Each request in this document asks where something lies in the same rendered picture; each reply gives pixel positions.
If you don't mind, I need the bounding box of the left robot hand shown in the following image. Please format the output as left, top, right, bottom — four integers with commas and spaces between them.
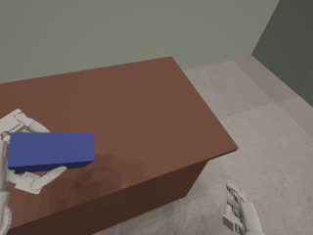
0, 109, 67, 195

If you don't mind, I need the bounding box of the left robot forearm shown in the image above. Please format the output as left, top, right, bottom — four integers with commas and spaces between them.
0, 191, 14, 235

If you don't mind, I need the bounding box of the right robot hand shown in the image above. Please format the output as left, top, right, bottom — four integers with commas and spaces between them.
223, 183, 263, 235

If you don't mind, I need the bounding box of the table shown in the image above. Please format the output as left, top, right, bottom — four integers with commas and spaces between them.
0, 56, 239, 235

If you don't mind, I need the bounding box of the sponge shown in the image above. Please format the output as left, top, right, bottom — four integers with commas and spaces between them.
7, 132, 95, 174

